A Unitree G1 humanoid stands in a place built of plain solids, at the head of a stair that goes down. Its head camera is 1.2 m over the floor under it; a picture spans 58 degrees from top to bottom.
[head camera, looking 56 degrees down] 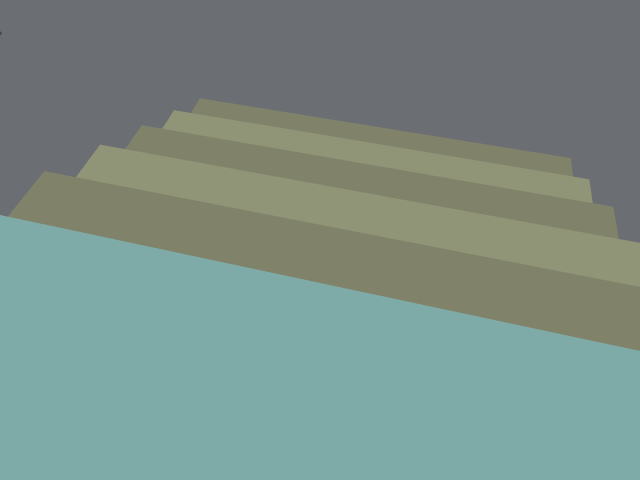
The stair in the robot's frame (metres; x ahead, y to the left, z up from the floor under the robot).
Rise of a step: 0.16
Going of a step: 0.33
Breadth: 2.53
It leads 14 degrees to the right of straight ahead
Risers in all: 6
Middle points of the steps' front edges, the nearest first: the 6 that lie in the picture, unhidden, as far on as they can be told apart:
0.65 0.02 0.00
0.98 -0.06 -0.16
1.30 -0.14 -0.32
1.63 -0.22 -0.48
1.95 -0.29 -0.64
2.28 -0.37 -0.80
